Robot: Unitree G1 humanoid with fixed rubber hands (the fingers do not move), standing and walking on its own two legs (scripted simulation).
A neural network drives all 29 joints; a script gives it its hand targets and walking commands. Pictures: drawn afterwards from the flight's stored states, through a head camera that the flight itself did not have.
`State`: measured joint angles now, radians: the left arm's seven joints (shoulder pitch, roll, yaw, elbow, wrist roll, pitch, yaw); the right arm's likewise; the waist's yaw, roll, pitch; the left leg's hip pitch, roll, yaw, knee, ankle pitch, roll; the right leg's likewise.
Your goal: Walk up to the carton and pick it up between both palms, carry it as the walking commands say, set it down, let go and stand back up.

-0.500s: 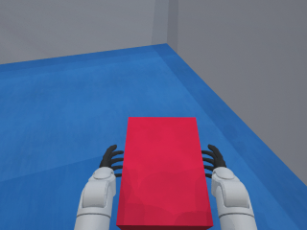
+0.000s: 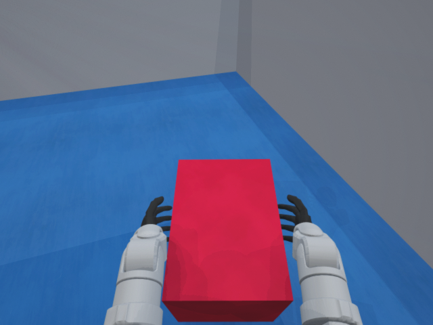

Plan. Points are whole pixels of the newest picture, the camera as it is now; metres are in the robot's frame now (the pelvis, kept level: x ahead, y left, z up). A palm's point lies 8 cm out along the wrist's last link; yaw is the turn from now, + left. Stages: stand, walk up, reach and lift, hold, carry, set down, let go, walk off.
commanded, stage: set down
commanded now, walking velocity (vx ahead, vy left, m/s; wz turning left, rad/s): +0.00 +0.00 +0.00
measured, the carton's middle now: (224, 239) +0.34 -0.01 -0.03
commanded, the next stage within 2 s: none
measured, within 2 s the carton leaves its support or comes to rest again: neither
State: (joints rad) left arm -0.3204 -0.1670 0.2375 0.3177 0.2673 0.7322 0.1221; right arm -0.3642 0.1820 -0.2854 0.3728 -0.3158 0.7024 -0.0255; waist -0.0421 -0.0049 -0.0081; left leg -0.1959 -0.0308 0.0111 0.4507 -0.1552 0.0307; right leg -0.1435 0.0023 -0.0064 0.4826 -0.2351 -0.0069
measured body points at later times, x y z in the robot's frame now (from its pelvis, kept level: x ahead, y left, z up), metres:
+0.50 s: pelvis +0.02 -0.01 -0.01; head +0.05 -0.01 +0.44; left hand +0.34 +0.12 -0.03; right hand +0.33 -0.17 -0.03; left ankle +0.06 +0.10 -0.74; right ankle +0.02 -0.12 -0.74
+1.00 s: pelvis -0.02 -0.01 -0.06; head +0.13 -0.01 +0.36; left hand +0.37 +0.12 -0.12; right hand +0.36 -0.18 -0.12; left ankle +0.06 +0.10 -0.74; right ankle +0.02 -0.12 -0.74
